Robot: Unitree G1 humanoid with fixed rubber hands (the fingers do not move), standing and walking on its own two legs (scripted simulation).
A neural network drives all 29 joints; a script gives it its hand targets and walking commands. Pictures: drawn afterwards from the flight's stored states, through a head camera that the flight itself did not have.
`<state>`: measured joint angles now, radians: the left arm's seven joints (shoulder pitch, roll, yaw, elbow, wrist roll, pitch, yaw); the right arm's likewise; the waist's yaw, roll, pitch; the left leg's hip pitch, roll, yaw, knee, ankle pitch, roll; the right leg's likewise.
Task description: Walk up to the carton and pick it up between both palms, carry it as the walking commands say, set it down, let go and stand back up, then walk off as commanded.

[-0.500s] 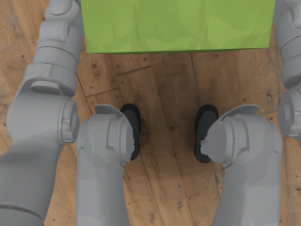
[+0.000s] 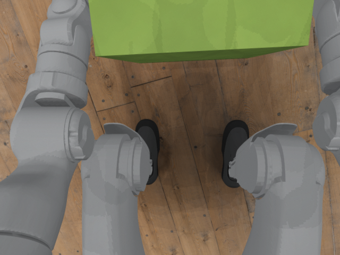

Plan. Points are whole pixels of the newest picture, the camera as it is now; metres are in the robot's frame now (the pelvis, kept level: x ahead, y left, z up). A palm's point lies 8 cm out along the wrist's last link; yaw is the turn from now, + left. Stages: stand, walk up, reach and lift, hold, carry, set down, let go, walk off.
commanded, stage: reach and lift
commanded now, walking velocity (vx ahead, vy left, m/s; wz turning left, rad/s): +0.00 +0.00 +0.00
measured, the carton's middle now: out of the picture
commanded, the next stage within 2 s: none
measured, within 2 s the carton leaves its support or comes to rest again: leaves its support in 0.14 s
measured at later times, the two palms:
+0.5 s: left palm out of the picture +0.55 +0.18 -0.08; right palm out of the picture +0.56 -0.21 -0.08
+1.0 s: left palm out of the picture +0.54 +0.17 -0.02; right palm out of the picture +0.55 -0.21 -0.02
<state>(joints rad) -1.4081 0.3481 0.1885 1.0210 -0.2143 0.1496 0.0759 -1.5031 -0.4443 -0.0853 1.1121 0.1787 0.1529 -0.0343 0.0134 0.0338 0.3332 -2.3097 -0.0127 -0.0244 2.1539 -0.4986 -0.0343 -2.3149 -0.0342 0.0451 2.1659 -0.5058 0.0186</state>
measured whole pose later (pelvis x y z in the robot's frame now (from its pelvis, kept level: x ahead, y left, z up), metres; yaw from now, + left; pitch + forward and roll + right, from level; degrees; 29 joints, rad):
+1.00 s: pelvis +0.01 +0.00 +0.08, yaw +0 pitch +46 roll +2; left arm -1.16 0.19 0.41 0.69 0.02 0.38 0.01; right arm -1.26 -0.32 -0.30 0.82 -0.04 0.37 0.04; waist 0.02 0.00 -0.01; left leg -2.20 0.02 -0.01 1.89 -0.50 -0.03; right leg -2.22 -0.01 0.05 1.90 -0.49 0.02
